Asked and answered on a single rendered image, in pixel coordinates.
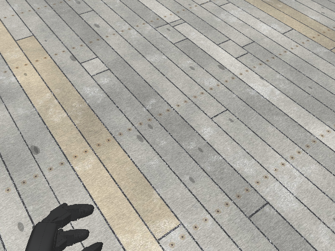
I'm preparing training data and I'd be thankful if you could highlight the robot left hand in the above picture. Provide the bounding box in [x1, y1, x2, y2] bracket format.
[25, 203, 103, 251]

